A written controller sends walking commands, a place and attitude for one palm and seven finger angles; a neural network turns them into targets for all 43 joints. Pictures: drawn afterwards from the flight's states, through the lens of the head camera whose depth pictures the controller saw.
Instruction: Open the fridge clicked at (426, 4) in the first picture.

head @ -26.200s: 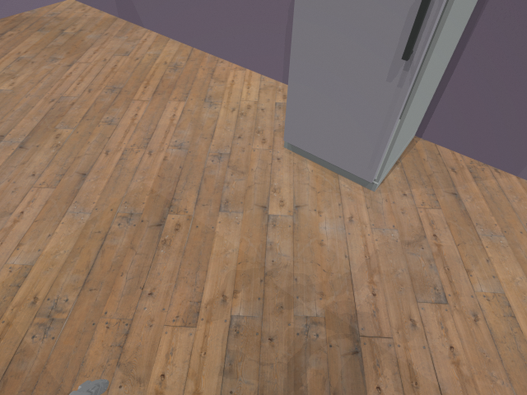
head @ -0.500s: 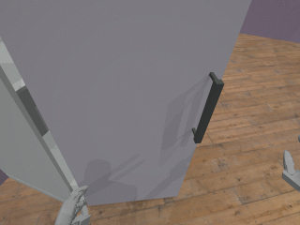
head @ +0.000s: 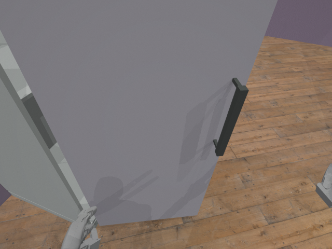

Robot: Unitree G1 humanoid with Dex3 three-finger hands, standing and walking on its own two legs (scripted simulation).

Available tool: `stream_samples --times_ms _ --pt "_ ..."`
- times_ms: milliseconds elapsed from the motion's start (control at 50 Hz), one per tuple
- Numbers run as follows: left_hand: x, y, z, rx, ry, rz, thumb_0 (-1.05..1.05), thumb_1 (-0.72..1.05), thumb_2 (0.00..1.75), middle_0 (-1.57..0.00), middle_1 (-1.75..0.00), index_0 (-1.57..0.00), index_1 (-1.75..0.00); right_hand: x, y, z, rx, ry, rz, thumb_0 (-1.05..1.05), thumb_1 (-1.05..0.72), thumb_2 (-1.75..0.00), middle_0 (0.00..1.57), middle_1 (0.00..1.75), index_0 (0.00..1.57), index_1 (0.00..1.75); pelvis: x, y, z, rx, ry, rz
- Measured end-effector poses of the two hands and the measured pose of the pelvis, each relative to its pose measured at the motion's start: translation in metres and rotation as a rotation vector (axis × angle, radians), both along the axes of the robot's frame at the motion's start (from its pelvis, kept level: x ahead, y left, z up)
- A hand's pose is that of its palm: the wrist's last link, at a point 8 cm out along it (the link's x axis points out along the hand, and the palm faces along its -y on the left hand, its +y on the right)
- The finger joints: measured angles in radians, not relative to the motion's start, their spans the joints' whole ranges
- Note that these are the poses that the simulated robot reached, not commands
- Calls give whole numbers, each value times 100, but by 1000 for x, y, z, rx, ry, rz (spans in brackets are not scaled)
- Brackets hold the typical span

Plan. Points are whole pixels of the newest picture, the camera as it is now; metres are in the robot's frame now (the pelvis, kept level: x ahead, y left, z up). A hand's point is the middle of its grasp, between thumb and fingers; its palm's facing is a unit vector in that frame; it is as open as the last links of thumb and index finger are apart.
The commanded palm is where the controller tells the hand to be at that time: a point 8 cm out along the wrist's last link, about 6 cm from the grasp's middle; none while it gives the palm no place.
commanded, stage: step back with the hand held close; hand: right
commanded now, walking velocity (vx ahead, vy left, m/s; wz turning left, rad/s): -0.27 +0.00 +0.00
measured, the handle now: (226, 120) +0.44 -0.19 +0.09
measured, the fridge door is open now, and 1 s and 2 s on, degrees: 63 63 63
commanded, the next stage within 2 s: stop stepping back and stand still in 1.62 s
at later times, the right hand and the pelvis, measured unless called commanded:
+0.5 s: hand out of the picture +0.14 -0.29 +0.15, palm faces +0.45 +0.76 -0.47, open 7.4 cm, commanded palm +0.08 -0.32 +0.17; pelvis -0.06 -0.02 -0.01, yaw +1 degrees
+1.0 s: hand out of the picture +0.09 -0.29 +0.16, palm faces +0.48 +0.76 -0.44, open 7.4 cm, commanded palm +0.02 -0.33 +0.17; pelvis -0.11 -0.02 -0.03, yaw -2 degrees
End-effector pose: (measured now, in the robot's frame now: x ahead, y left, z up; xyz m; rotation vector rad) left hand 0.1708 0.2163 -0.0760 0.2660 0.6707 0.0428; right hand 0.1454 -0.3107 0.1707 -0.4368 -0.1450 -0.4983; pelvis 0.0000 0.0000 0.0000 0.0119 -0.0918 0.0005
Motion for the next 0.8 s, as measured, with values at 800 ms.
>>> stream_samples --times_ms 800 --pt "-112 -3 -10 76 32 85 1 90 90 -20 -30 -20 -30 -79 -20 0 -224 -145 90 1 -88 -90 21 30 22 30 -89 -21 -24 23 78 -45"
